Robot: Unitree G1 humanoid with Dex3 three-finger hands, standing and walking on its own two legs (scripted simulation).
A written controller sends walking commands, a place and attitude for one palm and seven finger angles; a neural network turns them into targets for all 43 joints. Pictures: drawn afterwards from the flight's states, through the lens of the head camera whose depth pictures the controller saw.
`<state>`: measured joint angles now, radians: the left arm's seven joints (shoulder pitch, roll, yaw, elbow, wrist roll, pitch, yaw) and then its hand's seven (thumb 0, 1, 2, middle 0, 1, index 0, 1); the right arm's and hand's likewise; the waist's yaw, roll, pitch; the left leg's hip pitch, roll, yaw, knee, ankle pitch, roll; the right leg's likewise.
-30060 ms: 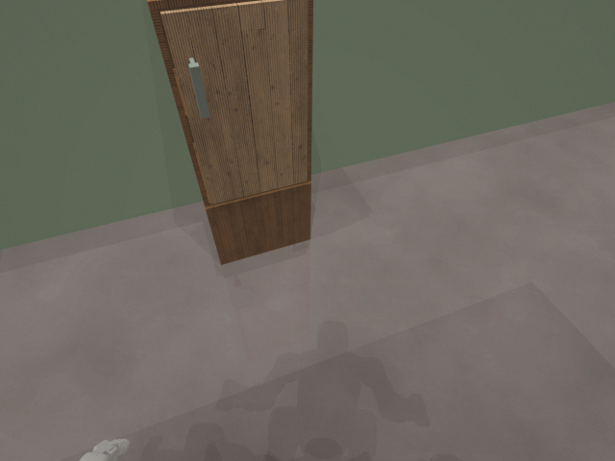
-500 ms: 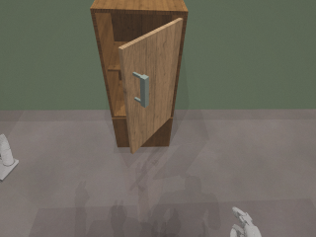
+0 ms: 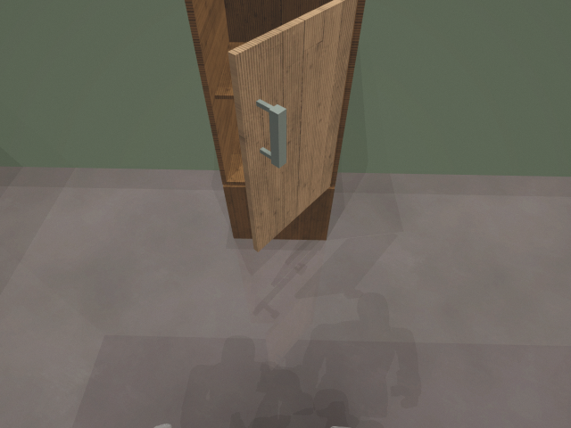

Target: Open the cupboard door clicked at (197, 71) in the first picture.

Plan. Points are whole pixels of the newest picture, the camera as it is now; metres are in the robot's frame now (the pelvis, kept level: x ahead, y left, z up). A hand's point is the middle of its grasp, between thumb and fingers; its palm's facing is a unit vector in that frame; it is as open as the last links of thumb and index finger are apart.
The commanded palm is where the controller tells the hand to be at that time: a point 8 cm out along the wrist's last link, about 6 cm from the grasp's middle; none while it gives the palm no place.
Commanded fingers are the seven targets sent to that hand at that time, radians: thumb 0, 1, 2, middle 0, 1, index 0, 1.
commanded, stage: let the arm hang, fingers relaxed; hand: left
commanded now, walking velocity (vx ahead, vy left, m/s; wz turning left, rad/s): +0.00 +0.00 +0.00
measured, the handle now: (270, 133) +0.64 +0.05 +0.03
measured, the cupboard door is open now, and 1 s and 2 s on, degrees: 50 50 50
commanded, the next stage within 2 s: look to check the result in 0.80 s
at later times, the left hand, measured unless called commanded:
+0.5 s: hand out of the picture +0.01 +0.19 -0.15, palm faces +0.02 -0.98 -0.20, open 7.3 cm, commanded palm none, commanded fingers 0.00 0.90 0.90 -0.20 -0.30 -0.20 -0.30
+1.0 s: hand out of the picture +0.01 +0.19 -0.15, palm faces +0.02 -0.98 -0.18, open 7.3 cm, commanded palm none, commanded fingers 0.00 0.90 0.90 -0.20 -0.30 -0.20 -0.30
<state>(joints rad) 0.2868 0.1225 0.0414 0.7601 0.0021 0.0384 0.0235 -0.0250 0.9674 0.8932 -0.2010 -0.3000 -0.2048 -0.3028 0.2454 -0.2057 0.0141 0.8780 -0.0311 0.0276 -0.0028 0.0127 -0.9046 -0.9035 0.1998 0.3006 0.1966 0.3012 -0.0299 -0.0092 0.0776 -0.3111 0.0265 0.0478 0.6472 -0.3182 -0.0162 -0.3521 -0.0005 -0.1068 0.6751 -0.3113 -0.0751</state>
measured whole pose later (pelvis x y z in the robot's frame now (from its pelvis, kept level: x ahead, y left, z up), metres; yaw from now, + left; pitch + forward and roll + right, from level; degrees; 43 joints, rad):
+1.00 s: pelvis +0.02 +0.04 +0.02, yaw -1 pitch -1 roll +0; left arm 0.28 0.11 0.01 1.16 0.01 -0.01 0.04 0.00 0.91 0.89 -0.20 -0.30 -0.20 -0.30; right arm 0.29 -0.12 0.00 1.14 -0.02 0.01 -0.03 0.01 -0.91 -0.90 0.20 0.30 0.20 0.30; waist -0.01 0.02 0.04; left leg -0.16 -0.01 0.07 0.40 -0.22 0.03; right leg -0.19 -0.01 -0.07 0.40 -0.19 -0.02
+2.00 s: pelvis +0.03 -0.01 +0.01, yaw -14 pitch +0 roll +2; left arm 0.20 0.19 0.09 0.98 0.02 0.02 0.02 0.00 0.91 0.89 -0.20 -0.30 -0.20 -0.30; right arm 0.15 -0.23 -0.07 1.00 -0.01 0.07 -0.03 0.01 -0.91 -0.90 0.20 0.30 0.20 0.30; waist 0.02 0.04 0.13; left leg -0.38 0.05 0.07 1.03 -0.51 -0.03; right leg -0.31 0.05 0.00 0.63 -0.31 -0.08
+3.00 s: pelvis +0.06 +0.01 +0.01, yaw -52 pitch +1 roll +1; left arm 0.15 0.22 0.05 0.89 0.03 0.02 0.00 0.00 0.91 0.89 -0.20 -0.30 -0.20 -0.30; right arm 0.22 -0.25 -0.05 0.92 -0.01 0.06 0.00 0.01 -0.91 -0.90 0.20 0.30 0.20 0.30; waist -0.02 0.00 0.11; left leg -0.46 0.08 0.06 1.02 -0.46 -0.07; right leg -0.27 0.01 0.06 0.53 -0.27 -0.01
